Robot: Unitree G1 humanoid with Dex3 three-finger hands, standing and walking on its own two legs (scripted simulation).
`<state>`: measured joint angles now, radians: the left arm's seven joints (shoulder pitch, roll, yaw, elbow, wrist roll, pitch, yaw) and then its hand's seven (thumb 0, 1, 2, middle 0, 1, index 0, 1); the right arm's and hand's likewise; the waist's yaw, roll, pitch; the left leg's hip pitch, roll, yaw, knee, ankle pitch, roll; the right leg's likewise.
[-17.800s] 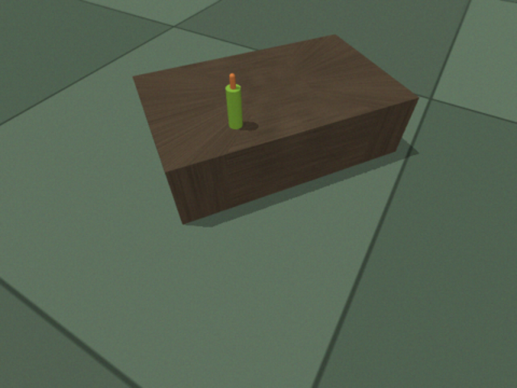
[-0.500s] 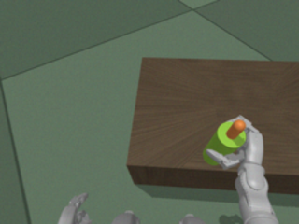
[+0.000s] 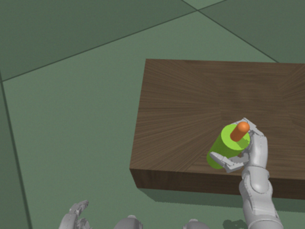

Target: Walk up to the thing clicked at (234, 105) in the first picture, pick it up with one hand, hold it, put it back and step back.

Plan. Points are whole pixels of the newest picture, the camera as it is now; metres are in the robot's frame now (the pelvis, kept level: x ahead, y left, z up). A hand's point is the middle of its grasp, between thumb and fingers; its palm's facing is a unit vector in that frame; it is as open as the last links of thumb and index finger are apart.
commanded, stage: hold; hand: right
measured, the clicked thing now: (227, 145) +0.32 -0.16 +0.03
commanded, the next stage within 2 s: crouch in 0.94 s
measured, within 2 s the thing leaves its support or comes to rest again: neither
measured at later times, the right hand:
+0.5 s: hand (230, 141) +0.33 -0.17 +0.03, palm faces +0.22 +0.97 -0.03, open 9.6 cm
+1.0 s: hand (230, 138) +0.34 -0.17 +0.03, palm faces +0.23 +0.97 -0.03, open 9.6 cm
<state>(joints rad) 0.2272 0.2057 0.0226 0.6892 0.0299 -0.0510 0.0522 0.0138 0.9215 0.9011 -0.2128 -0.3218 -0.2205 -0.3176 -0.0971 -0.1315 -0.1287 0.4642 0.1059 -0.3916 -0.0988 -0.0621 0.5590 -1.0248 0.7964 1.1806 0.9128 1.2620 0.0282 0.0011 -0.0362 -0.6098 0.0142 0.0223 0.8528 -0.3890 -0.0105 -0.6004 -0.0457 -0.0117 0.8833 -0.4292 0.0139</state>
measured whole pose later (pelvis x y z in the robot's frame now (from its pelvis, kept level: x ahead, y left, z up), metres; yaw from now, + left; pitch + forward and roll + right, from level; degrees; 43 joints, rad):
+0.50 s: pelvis +0.00 +0.00 +0.00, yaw +0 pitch +8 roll +1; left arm 0.23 0.21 0.03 0.69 0.03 -0.05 0.05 0.01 0.92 0.90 -0.21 -0.32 -0.22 -0.32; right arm -0.12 -0.14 -0.12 0.46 0.10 -0.39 -0.11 -0.06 0.56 -1.03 0.80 1.18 0.91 1.26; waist 0.02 0.00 -0.03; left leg -0.61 0.02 0.02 0.85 -0.38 -0.01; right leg -0.60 -0.04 -0.01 0.88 -0.42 0.01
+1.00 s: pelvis +0.00 +0.00 +0.00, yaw +0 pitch +9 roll +1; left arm 0.22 0.21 0.03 0.69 0.03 -0.05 0.06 0.01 0.92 0.90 -0.21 -0.32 -0.22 -0.32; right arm -0.13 -0.15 -0.13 0.46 0.11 -0.40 -0.11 -0.06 0.56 -1.03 0.80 1.18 0.91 1.26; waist 0.03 0.00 -0.03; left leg -0.62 0.01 0.02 0.86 -0.40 -0.01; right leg -0.61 -0.05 -0.01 0.89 -0.43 0.02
